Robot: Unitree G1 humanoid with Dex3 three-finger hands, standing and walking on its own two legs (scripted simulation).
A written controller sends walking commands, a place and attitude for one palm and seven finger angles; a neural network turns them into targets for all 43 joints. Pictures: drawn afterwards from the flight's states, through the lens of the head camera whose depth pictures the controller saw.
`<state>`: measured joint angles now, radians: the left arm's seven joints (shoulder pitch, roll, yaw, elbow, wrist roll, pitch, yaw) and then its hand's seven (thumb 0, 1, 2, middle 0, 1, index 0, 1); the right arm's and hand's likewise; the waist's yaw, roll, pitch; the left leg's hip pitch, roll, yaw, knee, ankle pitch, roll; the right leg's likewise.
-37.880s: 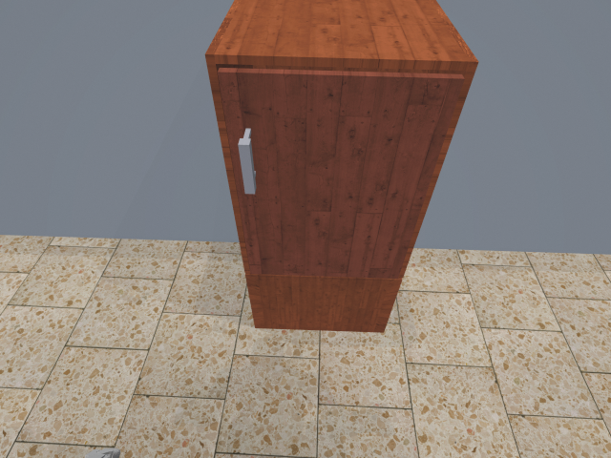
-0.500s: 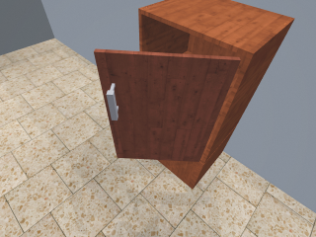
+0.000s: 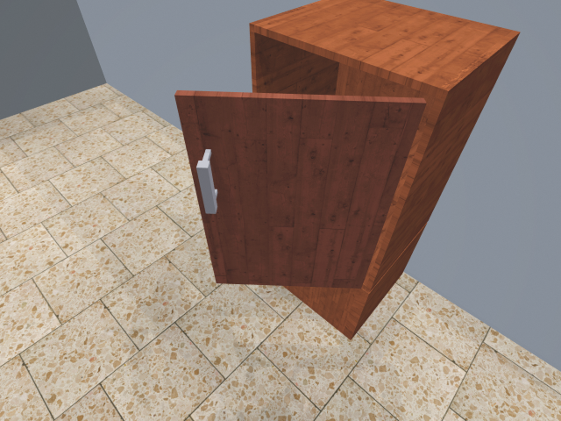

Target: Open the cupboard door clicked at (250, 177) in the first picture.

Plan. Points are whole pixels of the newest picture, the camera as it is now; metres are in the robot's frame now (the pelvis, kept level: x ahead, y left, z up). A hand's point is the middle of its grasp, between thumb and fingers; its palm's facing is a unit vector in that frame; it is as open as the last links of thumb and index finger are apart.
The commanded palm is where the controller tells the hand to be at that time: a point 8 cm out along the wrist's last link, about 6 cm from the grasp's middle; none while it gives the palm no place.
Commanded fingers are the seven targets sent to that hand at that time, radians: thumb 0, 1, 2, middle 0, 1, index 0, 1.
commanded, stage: come to a stop and stand still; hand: left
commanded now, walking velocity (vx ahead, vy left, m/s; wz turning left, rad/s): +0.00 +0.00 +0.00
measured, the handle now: (209, 181) +0.54 +0.17 +0.03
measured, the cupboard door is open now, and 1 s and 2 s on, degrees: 41 41 41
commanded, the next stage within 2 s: look again from close up in 0.78 s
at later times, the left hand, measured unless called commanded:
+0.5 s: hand out of the picture -0.02 +0.20 -0.17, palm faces +0.00 -0.98 -0.20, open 7.4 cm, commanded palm none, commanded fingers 0.00 0.90 0.90 -0.20 -0.30 -0.20 -0.30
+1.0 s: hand out of the picture -0.07 +0.18 -0.17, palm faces +0.03 -0.99 -0.16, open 7.4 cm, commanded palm none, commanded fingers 0.00 0.90 0.90 -0.20 -0.30 -0.20 -0.30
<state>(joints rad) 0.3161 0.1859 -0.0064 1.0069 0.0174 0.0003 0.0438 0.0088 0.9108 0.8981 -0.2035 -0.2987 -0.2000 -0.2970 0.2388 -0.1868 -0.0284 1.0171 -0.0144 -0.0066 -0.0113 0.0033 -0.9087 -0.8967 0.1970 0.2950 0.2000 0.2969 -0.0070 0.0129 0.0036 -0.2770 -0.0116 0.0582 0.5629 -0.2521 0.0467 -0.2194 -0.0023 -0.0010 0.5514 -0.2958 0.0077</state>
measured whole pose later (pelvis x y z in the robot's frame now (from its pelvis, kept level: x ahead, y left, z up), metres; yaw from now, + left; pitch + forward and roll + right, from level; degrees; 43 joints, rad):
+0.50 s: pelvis -0.03 +0.02 +0.01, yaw +0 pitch -3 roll -1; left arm 0.32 0.19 -0.02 1.05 0.02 0.00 0.04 0.01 0.91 0.90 -0.20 -0.30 -0.20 -0.30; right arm 0.23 -0.19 -0.02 1.10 -0.01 0.00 0.00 0.00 -0.90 -0.90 0.20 0.30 0.20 0.30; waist 0.00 -0.01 0.03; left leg -0.25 -0.04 0.07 0.44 -0.15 0.07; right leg -0.20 -0.03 0.01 0.45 -0.20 0.03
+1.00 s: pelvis -0.04 +0.02 +0.01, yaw +0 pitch -2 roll -1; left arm 0.38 0.12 0.00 1.09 0.03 0.00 0.04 0.01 0.91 0.90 -0.20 -0.30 -0.20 -0.30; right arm 0.26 -0.14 -0.03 1.13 0.00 0.01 -0.01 0.00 -0.91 -0.90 0.20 0.30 0.20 0.30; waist 0.00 -0.01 0.02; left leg -0.28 -0.05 0.08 0.44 -0.13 0.08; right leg -0.24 -0.03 0.01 0.45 -0.19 0.04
